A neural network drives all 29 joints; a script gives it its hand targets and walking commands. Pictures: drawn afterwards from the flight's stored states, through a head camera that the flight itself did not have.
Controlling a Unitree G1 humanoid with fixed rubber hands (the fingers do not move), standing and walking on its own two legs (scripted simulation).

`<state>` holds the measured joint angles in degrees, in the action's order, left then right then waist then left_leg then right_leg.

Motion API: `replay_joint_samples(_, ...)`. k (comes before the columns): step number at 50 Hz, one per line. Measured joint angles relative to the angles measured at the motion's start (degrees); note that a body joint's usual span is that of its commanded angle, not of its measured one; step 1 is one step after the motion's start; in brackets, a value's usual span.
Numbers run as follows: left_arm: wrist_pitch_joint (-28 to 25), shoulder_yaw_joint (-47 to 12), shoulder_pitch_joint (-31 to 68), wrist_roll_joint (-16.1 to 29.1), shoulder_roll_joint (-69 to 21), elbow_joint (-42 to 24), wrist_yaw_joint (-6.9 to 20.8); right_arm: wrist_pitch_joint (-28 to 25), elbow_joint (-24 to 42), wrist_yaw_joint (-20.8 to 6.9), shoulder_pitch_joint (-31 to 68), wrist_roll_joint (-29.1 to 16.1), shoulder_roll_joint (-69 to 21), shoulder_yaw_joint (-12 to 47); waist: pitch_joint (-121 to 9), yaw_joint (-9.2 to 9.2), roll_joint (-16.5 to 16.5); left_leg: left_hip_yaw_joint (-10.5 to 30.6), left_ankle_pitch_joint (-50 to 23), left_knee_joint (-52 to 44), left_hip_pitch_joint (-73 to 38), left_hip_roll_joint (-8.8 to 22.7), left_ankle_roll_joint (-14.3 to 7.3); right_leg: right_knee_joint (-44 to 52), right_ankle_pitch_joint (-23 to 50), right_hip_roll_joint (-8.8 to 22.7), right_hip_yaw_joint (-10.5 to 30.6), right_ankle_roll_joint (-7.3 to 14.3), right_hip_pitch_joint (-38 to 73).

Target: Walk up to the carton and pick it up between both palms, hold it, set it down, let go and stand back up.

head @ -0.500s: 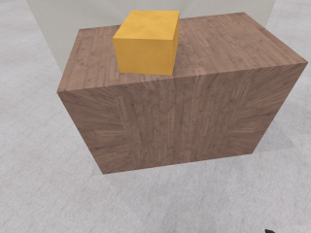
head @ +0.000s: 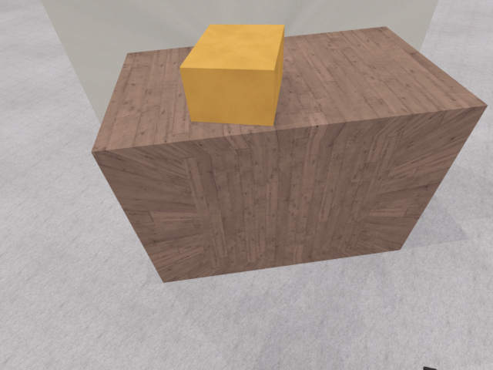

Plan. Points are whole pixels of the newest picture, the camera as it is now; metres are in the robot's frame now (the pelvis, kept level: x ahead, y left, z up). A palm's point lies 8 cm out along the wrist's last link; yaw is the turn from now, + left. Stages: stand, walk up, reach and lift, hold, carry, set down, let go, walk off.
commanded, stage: walk up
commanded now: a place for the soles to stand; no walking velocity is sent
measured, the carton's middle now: (239, 71) +0.91 +0.02 +0.07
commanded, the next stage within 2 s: none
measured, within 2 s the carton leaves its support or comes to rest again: neither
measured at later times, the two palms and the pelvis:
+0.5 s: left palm out of the picture +0.14 +0.23 -0.07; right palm (490, 341) +0.20 -0.40 -0.12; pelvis +0.11 -0.09 +0.00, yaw +4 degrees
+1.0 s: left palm (128, 308) +0.29 +0.27 -0.11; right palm (438, 257) +0.35 -0.37 -0.10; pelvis +0.27 -0.05 -0.01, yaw +5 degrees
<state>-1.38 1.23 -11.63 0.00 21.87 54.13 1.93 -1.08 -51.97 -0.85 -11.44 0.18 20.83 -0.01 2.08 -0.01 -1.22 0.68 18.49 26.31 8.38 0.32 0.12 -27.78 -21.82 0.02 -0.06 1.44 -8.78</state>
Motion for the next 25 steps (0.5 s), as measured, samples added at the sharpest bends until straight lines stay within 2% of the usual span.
replay_joint_samples(2, 0.0, 0.8, 0.0, 0.0, 0.9, -0.3, 0.6, -1.0, 0.0, -0.1, -0.2, 0.0, 0.9, -0.1, -0.3, -0.01, 0.0, 0.0, 0.3, 0.0, 0.4, 0.0, -0.5, -2.0, -2.8, 0.0, 0.0, 0.6, -1.2)
replay_joint_samples(4, -0.1, 1.5, 0.0, 0.0, 2.1, -0.7, 0.8, -2.0, 0.0, -0.1, -0.3, 0.0, 1.7, -0.5, 0.3, -0.04, 0.2, 0.0, -4.1, 0.0, 0.4, 0.2, -1.0, -6.1, -3.6, 0.0, 0.1, 0.6, -3.5)
replay_joint_samples(9, -0.1, 2.4, 0.0, 0.0, 3.9, -1.1, 1.6, -2.3, 0.0, -0.1, -2.9, 0.0, 2.7, -0.8, 0.9, -0.10, 0.7, 0.2, -0.6, -0.1, -2.0, 1.0, -1.0, -11.4, -4.8, 0.1, 0.2, 0.6, -9.5)
replay_joint_samples(12, -0.4, 2.7, -0.1, 0.0, 4.2, -1.1, 2.1, -1.7, 0.0, -0.2, -3.1, 0.0, 3.2, -0.8, 1.2, -0.05, 0.7, 0.3, 1.2, 0.4, -3.9, 1.6, -1.0, -10.2, 1.7, 0.1, 0.3, 0.6, -10.7)
replay_joint_samples(14, -1.8, 3.3, -0.1, 0.0, 4.4, -1.4, 1.9, -1.5, -0.1, -0.2, -2.9, 0.0, 3.6, -0.8, 1.4, 0.04, 0.5, 2.4, 4.6, 8.9, -0.8, 1.6, -1.0, -8.6, 7.6, 0.0, -0.4, 0.5, -10.2)
replay_joint_samples(16, -2.2, 3.4, -0.6, 0.0, 3.2, -1.4, 1.3, -0.7, -0.1, -0.2, -2.9, 0.0, 3.7, -0.8, 1.4, 0.26, -0.3, 5.4, 6.9, 20.7, 4.4, -0.3, -0.9, -9.3, 7.1, -0.2, -2.1, 1.3, -9.2)
replay_joint_samples(18, -2.1, 3.4, -2.0, 0.0, 2.3, -1.4, 1.0, -0.6, 0.0, -0.2, -2.9, 0.0, 3.7, -0.8, 1.2, 0.50, -0.5, 5.6, 6.6, 27.0, 8.9, -1.1, -0.9, -6.8, 5.9, -0.3, -2.8, 1.5, -6.8)
replay_joint_samples(25, -2.1, 3.4, -3.6, 0.0, -0.1, -1.4, 0.4, -0.1, 0.0, -0.2, -2.9, 0.0, 4.5, -0.8, 2.2, 0.43, -0.8, 5.7, 0.0, 28.0, 18.4, -1.1, -0.9, 2.7, 7.5, -0.4, -4.3, 1.9, 1.2)
